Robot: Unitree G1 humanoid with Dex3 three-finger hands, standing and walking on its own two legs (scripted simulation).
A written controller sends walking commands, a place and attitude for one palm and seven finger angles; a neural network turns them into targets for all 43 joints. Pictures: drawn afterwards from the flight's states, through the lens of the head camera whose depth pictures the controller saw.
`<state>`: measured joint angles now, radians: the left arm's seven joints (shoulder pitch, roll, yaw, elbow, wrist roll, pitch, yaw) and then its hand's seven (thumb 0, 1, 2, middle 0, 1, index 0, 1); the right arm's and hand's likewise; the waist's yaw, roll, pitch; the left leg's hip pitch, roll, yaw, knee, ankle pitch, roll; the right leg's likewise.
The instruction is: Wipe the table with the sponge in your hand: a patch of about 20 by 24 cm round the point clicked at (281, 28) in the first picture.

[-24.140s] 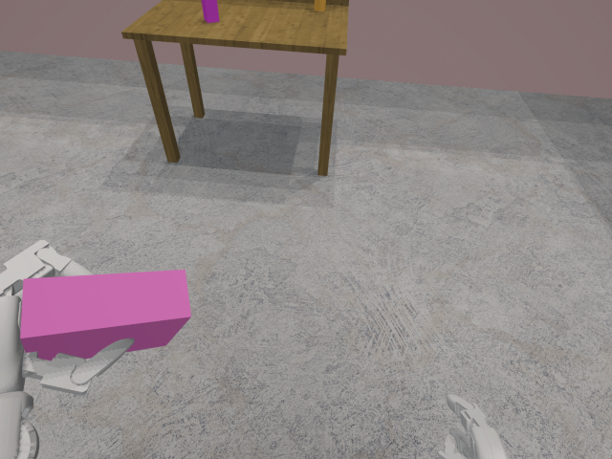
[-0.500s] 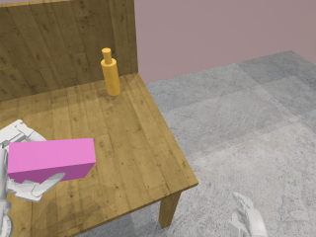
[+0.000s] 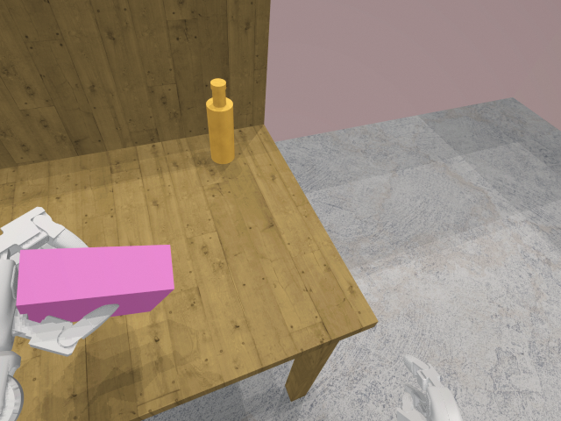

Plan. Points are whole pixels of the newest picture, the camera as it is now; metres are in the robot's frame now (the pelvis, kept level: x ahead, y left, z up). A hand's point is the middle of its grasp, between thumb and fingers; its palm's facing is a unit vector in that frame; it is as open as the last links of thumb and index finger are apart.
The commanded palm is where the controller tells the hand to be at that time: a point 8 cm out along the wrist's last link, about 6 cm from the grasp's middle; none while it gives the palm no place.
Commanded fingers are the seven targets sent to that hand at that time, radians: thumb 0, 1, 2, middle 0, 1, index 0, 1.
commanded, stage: come to a stop and stand still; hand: left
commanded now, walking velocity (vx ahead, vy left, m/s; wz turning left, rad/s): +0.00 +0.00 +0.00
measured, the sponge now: (120, 284) +0.24 +0.21 +0.12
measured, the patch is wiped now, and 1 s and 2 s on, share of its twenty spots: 0.00 0.00 0.00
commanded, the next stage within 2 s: look again from close up in 0.06 s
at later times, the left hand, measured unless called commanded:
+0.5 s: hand (100, 287) +0.22 +0.22 +0.13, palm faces +0.23 -0.85 -0.47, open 9.1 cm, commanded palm +0.16 +0.26 +0.17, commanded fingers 0.00 0.10 1.30 -1.20 -1.60 -1.20 -1.60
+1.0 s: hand (114, 313) +0.19 +0.19 +0.15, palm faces +0.28 -0.88 -0.39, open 9.1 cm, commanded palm +0.11 +0.22 +0.17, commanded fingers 0.00 0.10 1.30 -1.20 -1.60 -1.20 -1.60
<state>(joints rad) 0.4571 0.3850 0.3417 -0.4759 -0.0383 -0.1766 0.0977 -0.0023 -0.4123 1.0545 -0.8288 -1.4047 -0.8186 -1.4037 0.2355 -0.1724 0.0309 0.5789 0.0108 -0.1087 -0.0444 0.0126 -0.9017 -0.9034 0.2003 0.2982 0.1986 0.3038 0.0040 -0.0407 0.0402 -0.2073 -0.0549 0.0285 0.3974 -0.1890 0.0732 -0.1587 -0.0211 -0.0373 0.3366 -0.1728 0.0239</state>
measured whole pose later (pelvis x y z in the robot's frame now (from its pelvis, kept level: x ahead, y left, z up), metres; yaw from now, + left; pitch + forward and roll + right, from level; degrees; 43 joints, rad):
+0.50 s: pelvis +0.01 -0.02 -0.01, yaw +1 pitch +4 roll -1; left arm 0.52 0.46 0.36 -0.50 -0.05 -0.31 0.05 0.00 -0.41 1.06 -0.83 -1.41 -0.82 -1.41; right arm 0.21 -0.25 0.01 0.59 0.01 -0.16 0.02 0.01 -0.90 -0.90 0.20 0.30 0.20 0.30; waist 0.00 -0.06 0.06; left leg -0.32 -0.05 0.00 0.48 -0.23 0.05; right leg -0.26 0.02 0.00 0.45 -0.26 -0.01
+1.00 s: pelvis -0.05 -0.06 -0.01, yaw -1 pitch +1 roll +0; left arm 0.37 0.43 0.39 -0.47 -0.08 -0.23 0.05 0.00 -0.42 1.06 -0.83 -1.41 -0.82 -1.40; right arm 0.19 -0.15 0.04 0.54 0.02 -0.11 0.02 0.01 -0.90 -0.90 0.20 0.30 0.20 0.30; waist 0.01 -0.07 0.09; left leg -0.38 0.02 0.02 0.55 -0.23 0.01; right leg -0.32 0.05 -0.04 0.52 -0.21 -0.05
